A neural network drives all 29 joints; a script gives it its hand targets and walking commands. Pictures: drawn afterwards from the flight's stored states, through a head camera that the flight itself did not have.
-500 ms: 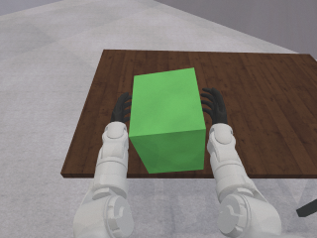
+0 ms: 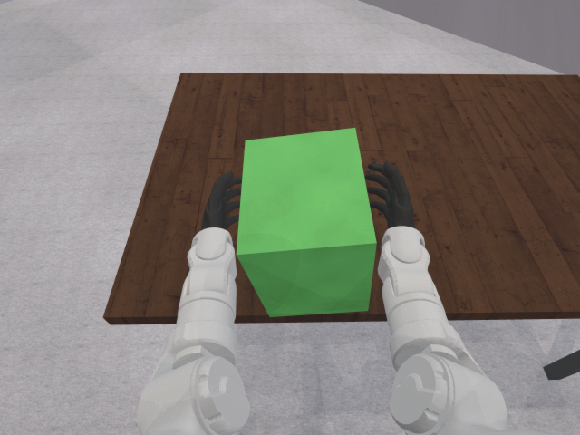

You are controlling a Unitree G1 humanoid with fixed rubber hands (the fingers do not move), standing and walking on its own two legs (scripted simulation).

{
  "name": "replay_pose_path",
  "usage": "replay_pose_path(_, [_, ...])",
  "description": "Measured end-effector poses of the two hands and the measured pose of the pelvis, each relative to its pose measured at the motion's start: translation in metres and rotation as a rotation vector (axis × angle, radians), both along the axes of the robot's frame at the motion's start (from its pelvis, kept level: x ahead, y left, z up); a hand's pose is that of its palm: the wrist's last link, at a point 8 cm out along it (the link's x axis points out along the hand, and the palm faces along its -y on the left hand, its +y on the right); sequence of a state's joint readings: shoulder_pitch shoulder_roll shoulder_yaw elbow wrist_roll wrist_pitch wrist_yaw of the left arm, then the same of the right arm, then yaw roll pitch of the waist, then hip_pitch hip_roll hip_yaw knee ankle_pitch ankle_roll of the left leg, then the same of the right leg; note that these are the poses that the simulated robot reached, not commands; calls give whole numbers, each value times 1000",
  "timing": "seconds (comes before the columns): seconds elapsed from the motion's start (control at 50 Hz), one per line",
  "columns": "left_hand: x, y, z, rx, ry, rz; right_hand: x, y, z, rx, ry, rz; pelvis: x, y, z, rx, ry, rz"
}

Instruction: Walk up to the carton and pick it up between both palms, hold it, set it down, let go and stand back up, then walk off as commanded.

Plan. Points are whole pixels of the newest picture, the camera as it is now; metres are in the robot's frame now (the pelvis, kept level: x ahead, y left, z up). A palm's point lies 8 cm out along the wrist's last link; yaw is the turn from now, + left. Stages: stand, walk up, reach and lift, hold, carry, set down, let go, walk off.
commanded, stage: set down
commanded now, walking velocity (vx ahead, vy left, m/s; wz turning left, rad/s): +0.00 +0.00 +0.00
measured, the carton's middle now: (309, 229) +0.42 +0.00 +0.01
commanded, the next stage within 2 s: none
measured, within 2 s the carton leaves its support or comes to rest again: rests again in 1.86 s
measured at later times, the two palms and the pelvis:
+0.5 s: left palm (217, 241) +0.38 +0.13 +0.04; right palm (395, 234) +0.38 -0.12 +0.06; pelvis -0.01 +0.00 +0.00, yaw +0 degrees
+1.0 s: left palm (220, 244) +0.38 +0.13 +0.03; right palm (398, 239) +0.38 -0.13 +0.05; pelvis -0.02 +0.00 +0.00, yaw -1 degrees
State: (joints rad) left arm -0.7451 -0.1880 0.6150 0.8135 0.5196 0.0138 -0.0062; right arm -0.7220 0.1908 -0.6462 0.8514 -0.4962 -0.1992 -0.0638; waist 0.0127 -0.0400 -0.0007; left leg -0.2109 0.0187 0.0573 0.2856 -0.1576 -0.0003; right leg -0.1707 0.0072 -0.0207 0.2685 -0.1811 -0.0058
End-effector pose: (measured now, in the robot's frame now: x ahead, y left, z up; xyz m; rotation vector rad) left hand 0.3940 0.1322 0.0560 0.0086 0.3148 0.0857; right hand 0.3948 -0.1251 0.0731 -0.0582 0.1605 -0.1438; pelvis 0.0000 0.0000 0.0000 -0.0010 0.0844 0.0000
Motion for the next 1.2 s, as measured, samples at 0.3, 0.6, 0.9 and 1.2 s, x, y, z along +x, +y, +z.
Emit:
replay_pose_path(0.3, [-3,3,-18,10,-1,5,-2,3,-18,-10,2,7,0,2,-2,-6,52,3])
replay_pose_path(0.6, [-18,1,-19,4,2,-1,-19,1,-17,-23,14,2,-16,2,-1,-4,42,0])
replay_pose_path(0.9, [-18,-2,-20,0,9,0,-21,-2,-20,-22,49,-5,-20,4,-2,-2,66,-9])
replay_pose_path(1.2, [-13,-7,-25,-7,-19,6,-17,-6,-27,-30,52,-6,-16,1,-5,-3,81,-14])
